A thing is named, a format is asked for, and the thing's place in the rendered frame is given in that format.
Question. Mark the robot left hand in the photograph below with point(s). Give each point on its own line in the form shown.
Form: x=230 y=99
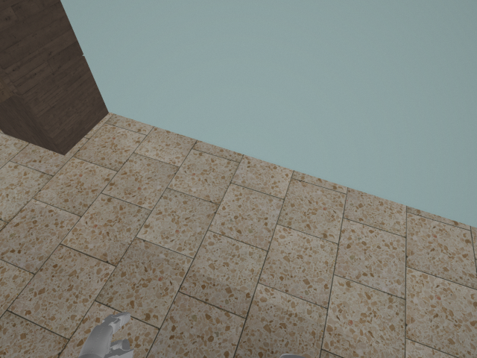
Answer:
x=99 y=340

